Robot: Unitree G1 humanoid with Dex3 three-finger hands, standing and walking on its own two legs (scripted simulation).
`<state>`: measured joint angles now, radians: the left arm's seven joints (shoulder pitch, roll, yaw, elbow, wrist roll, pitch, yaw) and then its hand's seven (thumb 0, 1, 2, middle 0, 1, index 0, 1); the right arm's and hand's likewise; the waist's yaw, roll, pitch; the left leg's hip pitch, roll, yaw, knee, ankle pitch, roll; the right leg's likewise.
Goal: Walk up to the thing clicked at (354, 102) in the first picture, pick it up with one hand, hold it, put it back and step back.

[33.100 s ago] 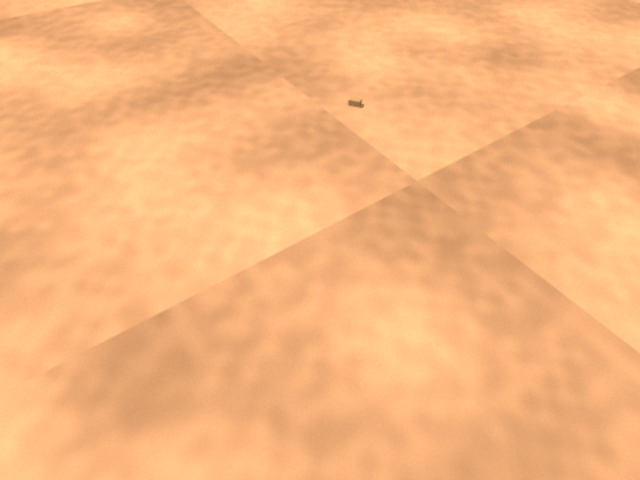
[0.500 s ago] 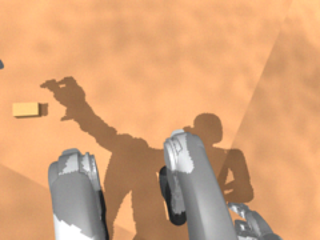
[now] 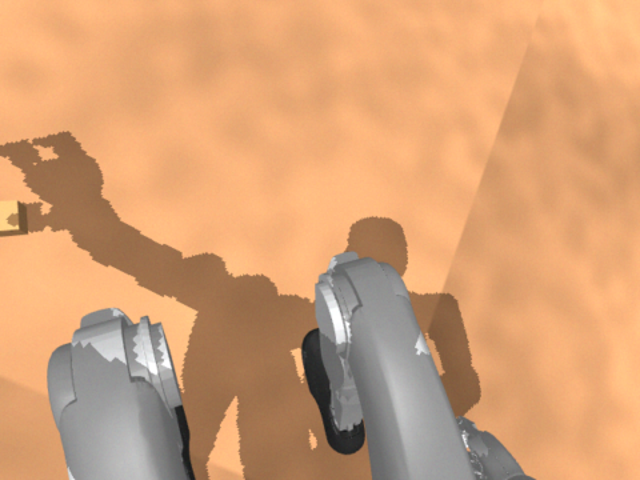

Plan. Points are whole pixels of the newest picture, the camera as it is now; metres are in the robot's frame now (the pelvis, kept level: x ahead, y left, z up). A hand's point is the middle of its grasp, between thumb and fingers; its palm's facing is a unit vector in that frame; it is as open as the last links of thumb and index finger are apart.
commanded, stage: home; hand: left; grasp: from above
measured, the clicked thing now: out of the picture +0.47 +0.33 -0.29
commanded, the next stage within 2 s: none
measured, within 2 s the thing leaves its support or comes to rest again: neither
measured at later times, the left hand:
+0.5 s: hand out of the picture +0.33 +0.31 +0.05, palm faces -0.17 -0.72 -0.67, open 7.6 cm
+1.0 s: hand out of the picture +0.25 +0.23 +0.26, palm faces +0.21 -0.95 -0.24, open 7.4 cm
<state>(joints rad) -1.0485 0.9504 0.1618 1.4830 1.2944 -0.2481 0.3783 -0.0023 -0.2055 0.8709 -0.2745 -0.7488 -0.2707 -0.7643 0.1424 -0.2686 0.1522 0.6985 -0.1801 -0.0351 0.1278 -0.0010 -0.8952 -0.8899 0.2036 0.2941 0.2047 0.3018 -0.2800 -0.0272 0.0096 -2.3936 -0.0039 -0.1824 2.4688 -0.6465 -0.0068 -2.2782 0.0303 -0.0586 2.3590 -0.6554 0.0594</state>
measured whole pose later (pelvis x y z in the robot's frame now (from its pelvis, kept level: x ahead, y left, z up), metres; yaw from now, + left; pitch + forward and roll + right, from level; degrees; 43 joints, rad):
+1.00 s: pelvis +0.05 +0.00 +0.34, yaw +9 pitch +20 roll -4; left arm 0.24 0.27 0.10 0.05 -0.06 0.41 0.06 0.01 0.90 0.90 -0.20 -0.30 -0.21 -0.30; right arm 0.22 -0.20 0.06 0.54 0.04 -0.13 -0.13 0.01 -0.90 -0.90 0.21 0.29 0.21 0.30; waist -0.08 0.03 -0.17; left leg -1.11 0.04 -0.08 1.32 -0.55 -0.03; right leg -1.05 -0.01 -0.05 1.25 -0.55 0.02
